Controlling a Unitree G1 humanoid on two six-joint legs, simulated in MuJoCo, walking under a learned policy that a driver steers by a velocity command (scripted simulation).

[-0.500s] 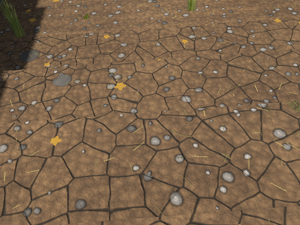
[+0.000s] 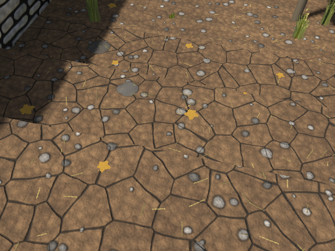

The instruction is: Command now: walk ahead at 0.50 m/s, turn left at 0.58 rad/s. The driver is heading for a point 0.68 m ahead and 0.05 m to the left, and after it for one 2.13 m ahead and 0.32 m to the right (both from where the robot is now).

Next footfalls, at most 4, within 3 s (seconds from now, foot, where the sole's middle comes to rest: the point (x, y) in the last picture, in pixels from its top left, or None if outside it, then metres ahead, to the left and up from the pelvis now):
0.52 right None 0.47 -0.21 -0.96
1.00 left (155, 210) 0.71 0.04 -0.96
1.46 right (194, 172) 0.92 -0.17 -0.96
2.04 left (154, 134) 1.30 0.04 -1.14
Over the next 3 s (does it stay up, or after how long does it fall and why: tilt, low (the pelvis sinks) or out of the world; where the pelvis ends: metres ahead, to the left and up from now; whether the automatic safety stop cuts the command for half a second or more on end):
stays up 1.59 -0.17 -0.37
